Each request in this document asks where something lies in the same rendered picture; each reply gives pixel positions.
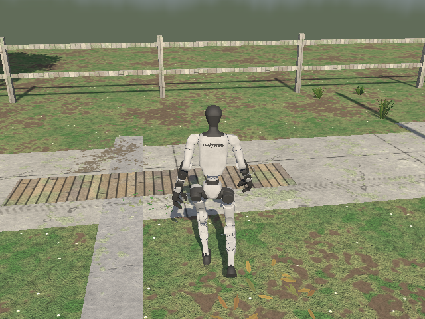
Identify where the right robot upper arm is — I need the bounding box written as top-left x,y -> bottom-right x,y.
227,134 -> 246,170

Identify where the robot right forearm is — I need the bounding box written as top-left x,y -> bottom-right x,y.
240,159 -> 252,182

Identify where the left robot upper arm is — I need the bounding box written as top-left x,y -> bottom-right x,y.
181,134 -> 199,171

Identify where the robot torso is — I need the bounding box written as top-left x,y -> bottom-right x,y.
198,133 -> 228,199

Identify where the robot left hand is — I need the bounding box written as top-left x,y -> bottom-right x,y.
172,191 -> 187,209

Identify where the robot right hand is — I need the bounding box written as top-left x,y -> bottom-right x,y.
237,179 -> 253,193

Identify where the right robot shin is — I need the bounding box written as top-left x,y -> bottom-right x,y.
226,225 -> 236,266

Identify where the robot left forearm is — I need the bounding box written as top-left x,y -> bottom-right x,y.
174,161 -> 188,193

